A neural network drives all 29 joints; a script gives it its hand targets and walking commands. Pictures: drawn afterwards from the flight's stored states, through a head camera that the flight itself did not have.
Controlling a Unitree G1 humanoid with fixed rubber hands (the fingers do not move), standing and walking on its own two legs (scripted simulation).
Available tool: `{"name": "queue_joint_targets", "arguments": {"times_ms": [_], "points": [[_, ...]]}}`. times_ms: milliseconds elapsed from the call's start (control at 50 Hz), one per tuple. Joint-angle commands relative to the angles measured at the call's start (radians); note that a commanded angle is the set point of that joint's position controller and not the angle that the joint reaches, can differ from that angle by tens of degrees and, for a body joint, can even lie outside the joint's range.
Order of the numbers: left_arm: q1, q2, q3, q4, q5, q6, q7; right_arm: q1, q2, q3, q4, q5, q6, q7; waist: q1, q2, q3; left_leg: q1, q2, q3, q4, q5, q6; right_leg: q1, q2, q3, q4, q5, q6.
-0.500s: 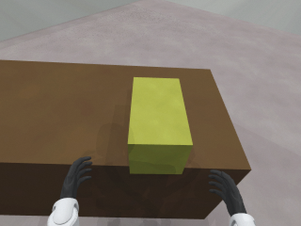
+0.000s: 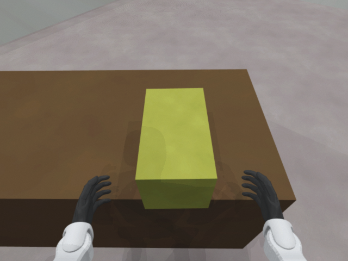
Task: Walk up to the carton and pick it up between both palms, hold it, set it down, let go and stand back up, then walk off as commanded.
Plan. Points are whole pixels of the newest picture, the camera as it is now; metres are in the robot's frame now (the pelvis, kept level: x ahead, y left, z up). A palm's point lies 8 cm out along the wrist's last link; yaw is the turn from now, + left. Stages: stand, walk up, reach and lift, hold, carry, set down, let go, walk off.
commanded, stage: reach and lift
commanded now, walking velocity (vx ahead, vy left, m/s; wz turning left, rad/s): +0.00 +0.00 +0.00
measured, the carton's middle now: (175, 145) +0.44 +0.00 -0.03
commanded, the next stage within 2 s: none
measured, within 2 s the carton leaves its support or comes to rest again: neither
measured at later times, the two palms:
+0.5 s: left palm (90, 173) +0.30 +0.19 +0.06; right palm (259, 164) +0.29 -0.18 +0.09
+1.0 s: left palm (99, 138) +0.38 +0.18 +0.08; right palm (246, 133) +0.38 -0.17 +0.09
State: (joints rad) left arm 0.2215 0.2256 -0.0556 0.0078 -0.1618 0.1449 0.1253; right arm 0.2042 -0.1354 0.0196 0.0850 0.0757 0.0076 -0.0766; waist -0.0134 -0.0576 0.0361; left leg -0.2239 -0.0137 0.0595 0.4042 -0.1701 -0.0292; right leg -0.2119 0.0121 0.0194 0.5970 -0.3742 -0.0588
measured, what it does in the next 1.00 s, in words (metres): stands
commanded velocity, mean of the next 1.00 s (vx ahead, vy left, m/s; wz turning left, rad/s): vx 0.00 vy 0.00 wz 0.00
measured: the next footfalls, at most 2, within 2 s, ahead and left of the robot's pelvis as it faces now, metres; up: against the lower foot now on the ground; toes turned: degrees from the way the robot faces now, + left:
none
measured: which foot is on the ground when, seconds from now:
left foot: down 0.00-1.00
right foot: down 0.00-1.00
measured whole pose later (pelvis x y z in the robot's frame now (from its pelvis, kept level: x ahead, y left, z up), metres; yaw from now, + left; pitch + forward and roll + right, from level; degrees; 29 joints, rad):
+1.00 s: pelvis -0.01 +0.00 +0.00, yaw +0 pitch +3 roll +4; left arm -0.64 0.23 0.03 0.77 -0.18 0.18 0.12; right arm -0.57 -0.18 0.07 0.58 0.19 0.16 -0.16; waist -0.01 -0.05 -0.03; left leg -0.32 0.00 0.06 0.41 -0.15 -0.03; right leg -0.30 0.02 0.02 0.60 -0.35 -0.06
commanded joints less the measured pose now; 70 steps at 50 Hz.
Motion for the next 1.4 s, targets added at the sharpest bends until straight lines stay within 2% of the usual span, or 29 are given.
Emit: {"name": "queue_joint_targets", "arguments": {"times_ms": [0,60,140,180,220,240,340,400,420,460,500,580,620,640,680,720,860,980,1000,1060,1120,1160,1180,1200,1220,1240,1320,1340,1380], "points": [[-0.279,0.115,0.175,-0.281,-0.06,-0.051,-0.029,-0.237,-0.086,0.093,-0.461,0.176,-0.052,-0.033,0.136,-0.038,-0.323,0.149,-0.004,-0.043,-0.062,0.226,0.047,0.135,-0.087,0.119,-0.194,0.854,0.151],[-0.361,0.142,0.196,-0.292,-0.057,-0.038,-0.042,-0.302,-0.083,0.112,-0.447,0.183,-0.038,-0.058,0.11,-0.027,-0.338,0.125,-0.01,-0.044,-0.07,0.193,0.043,0.164,-0.104,0.132,-0.181,0.941,0.17],[-0.419,0.137,0.232,-0.273,-0.045,0.002,-0.046,-0.385,-0.103,0.103,-0.421,0.197,-0.019,-0.073,0.135,-0.022,-0.337,0.137,-0.003,-0.04,-0.071,0.237,0.041,0.147,-0.092,0.117,-0.186,0.946,0.166],[-0.484,0.136,0.224,-0.276,-0.056,0.021,-0.046,-0.434,-0.112,0.071,-0.398,0.191,-0.008,-0.083,0.108,-0.013,-0.352,0.129,-0.001,-0.041,-0.068,0.215,0.041,0.14,-0.092,0.119,-0.176,0.942,0.164],[-0.509,0.125,0.239,-0.29,-0.046,0.041,-0.045,-0.467,-0.116,0.07,-0.38,0.212,0.006,-0.086,0.119,-0.001,-0.378,0.17,0.006,-0.038,-0.06,0.263,0.038,0.143,-0.08,0.103,-0.18,0.934,0.153],[-0.598,0.157,0.257,-0.218,-0.044,0.059,-0.05,-0.542,-0.109,0.076,-0.362,0.209,0.024,-0.087,0.134,-0.012,-0.362,0.137,0.002,-0.032,-0.069,0.193,0.049,0.134,-0.083,0.125,-0.187,0.867,0.156],[-0.707,0.103,0.234,-0.14,-0.041,0.12,-0.054,-0.633,-0.122,0.028,-0.234,0.202,0.069,-0.095,0.094,0.01,-0.341,0.159,0.011,-0.032,-0.066,0.207,0.048,0.087,-0.062,0.099,-0.202,0.773,0.138],[-0.788,0.118,0.274,-0.059,-0.016,0.126,-0.06,-0.696,-0.124,0.041,-0.142,0.224,0.099,-0.093,0.124,0.015,-0.344,0.151,0.019,-0.034,-0.067,0.199,0.051,0.093,-0.068,0.11,-0.212,0.718,0.139],[-0.882,0.128,0.254,-0.068,-0.026,0.128,-0.052,-0.782,-0.16,0.008,-0.116,0.22,0.108,-0.095,0.095,0.042,-0.341,0.175,0.024,-0.038,-0.07,0.175,0.052,0.039,-0.052,0.092,-0.211,0.659,0.131],[-0.861,0.12,0.271,-0.014,-0.004,0.131,-0.041,-0.76,-0.154,0.011,-0.041,0.232,0.12,-0.081,0.129,0.047,-0.321,0.199,0.034,-0.031,-0.06,0.197,0.054,0.017,-0.038,0.091,-0.229,0.569,0.11],[-0.989,0.149,0.263,0.08,-0.015,0.112,-0.045,-0.859,-0.145,0.009,0.057,0.226,0.138,-0.075,0.108,0.025,-0.333,0.183,0.035,-0.037,-0.052,0.159,0.061,-0.019,-0.027,0.082,-0.232,0.493,0.099],[-1.161,0.156,0.237,0.143,-0.018,0.075,-0.025,-0.993,-0.158,-0.054,0.182,0.206,0.14,-0.066,0.067,0.089,-0.359,0.21,0.054,-0.055,-0.046,0.117,0.054,-0.104,-0.015,0.056,-0.245,0.342,0.077],[-1.177,0.172,0.25,0.181,-0.035,0.041,-0.015,-1.034,-0.155,-0.036,0.158,0.235,0.123,-0.066,0.101,0.055,-0.397,0.183,0.052,-0.047,-0.03,0.132,0.058,-0.094,-0.017,0.063,-0.233,0.361,0.086],[-1.172,0.15,0.238,0.173,-0.035,0.027,-0.004,-1.033,-0.154,-0.03,0.185,0.246,0.108,-0.062,0.078,0.085,-0.435,0.203,0.051,-0.052,-0.016,0.165,0.049,-0.085,-0.014,0.059,-0.219,0.388,0.085],[-1.18,0.154,0.241,0.204,-0.038,0.021,0.002,-1.082,-0.172,-0.035,0.197,0.251,0.095,-0.065,0.092,0.062,-0.448,0.217,0.053,-0.055,0.0,0.222,0.044,-0.078,-0.008,0.045,-0.219,0.443,0.088],[-1.352,0.186,0.216,0.339,-0.07,0.001,-0.002,-1.219,-0.158,-0.037,0.267,0.231,0.099,-0.063,0.067,0.054,-0.469,0.137,0.049,-0.059,0.006,0.132,0.053,-0.118,-0.02,0.053,-0.208,0.381,0.095],[-1.444,0.241,0.248,0.424,-0.082,-0.058,0.017,-1.332,-0.168,-0.007,0.28,0.256,0.067,-0.088,0.089,0.018,-0.723,0.072,0.04,-0.054,0.06,0.274,0.05,-0.026,-0.022,0.069,-0.134,0.682,0.114],[-1.508,0.229,0.274,0.614,-0.031,-0.06,-0.009,-1.384,-0.184,-0.01,0.517,0.263,0.07,-0.105,0.061,0.034,-0.691,0.04,0.036,-0.059,0.064,0.299,0.038,-0.033,-0.02,0.063,-0.129,0.761,0.126],[-1.49,0.223,0.271,0.609,-0.038,-0.075,-0.007,-1.402,-0.169,0.03,0.494,0.291,0.06,-0.102,0.091,0.015,-0.719,0.05,0.036,-0.066,0.074,0.335,0.035,-0.017,-0.016,0.058,-0.122,0.787,0.123],[-1.452,0.193,0.288,0.675,-0.005,-0.108,-0.023,-1.402,-0.166,0.041,0.555,0.303,0.025,-0.112,0.082,0.027,-0.733,0.039,0.033,-0.073,0.054,0.406,0.024,0.02,-0.023,0.047,-0.103,0.978,0.152],[-1.417,0.141,0.292,0.76,0.038,-0.165,-0.035,-1.369,-0.155,0.042,0.699,0.277,-0.009,-0.095,0.072,0.033,-0.705,0.06,0.037,-0.073,0.07,0.44,0.02,-0.022,-0.008,0.03,-0.104,0.944,0.142],[-1.412,0.124,0.279,0.733,0.04,-0.218,-0.039,-1.397,-0.145,0.053,0.682,0.287,-0.047,-0.087,0.079,0.056,-0.752,0.052,0.033,-0.072,0.089,0.454,0.014,-0.028,-0.019,0.039,-0.092,0.978,0.149],[-1.432,0.113,0.256,0.734,0.037,-0.264,-0.043,-1.386,-0.137,0.046,0.685,0.277,-0.076,-0.077,0.058,0.051,-0.79,0.051,0.031,-0.073,0.111,0.46,0.014,-0.051,-0.011,0.038,-0.078,0.955,0.142],[-1.404,0.106,0.272,0.766,0.045,-0.297,-0.039,-1.399,-0.123,0.059,0.672,0.264,-0.1,-0.073,0.085,0.049,-0.819,0.033,0.034,-0.067,0.125,0.462,0.011,-0.066,-0.01,0.035,-0.078,0.93,0.14],[-1.414,0.109,0.263,0.769,0.045,-0.334,-0.042,-1.373,-0.121,0.053,0.702,0.249,-0.129,-0.07,0.056,0.055,-0.832,0.02,0.029,-0.069,0.141,0.475,0.012,-0.061,-0.012,0.038,-0.056,0.976,0.145],[-1.362,0.104,0.27,0.731,0.043,-0.357,-0.044,-1.37,-0.113,0.071,0.634,0.248,-0.158,-0.067,0.082,0.039,-0.875,0.004,0.027,-0.069,0.147,0.507,0.009,-0.02,-0.017,0.041,-0.042,1.05,0.157],[-1.415,0.1,0.266,0.981,0.063,-0.475,-0.07,-1.375,-0.073,0.084,0.795,0.191,-0.236,-0.039,0.058,0.012,-0.875,-0.146,0.028,-0.075,0.172,0.42,0.025,-0.037,-0.04,0.05,0.004,1.03,0.166],[-1.385,0.075,0.277,0.983,0.081,-0.499,-0.064,-1.363,-0.062,0.079,0.812,0.186,-0.263,-0.041,0.068,0.032,-0.92,-0.164,0.031,-0.076,0.161,0.422,0.021,-0.035,-0.037,0.049,0.002,0.993,0.158],[-1.433,0.092,0.261,1.013,0.085,-0.53,-0.062,-1.393,-0.072,0.044,0.848,0.158,-0.3,-0.046,0.037,0.041,-0.923,-0.165,0.031,-0.08,0.19,0.403,0.023,-0.096,-0.036,0.05,0.008,0.931,0.157]]}}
